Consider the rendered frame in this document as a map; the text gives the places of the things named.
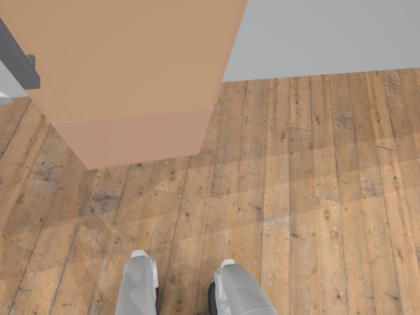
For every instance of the robot thigh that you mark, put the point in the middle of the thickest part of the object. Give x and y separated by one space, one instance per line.
136 293
244 295

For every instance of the left robot thigh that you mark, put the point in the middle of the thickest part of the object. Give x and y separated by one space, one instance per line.
136 293

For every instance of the right robot thigh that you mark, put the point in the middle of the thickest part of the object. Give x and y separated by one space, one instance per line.
244 295

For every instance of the handle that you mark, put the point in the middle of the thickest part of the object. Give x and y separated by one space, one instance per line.
13 57

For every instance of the cupboard door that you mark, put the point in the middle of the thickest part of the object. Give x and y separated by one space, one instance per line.
101 59

